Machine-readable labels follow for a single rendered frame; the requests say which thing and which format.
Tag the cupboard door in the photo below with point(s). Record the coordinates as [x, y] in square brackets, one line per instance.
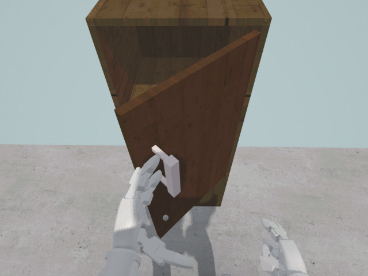
[192, 116]

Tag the handle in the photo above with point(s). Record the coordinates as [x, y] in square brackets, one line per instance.
[171, 168]

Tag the robot left hand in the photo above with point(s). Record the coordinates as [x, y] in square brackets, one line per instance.
[131, 215]

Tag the robot left forearm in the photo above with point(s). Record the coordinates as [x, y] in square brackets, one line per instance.
[121, 262]

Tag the robot right hand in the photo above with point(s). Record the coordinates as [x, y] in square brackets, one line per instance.
[286, 258]

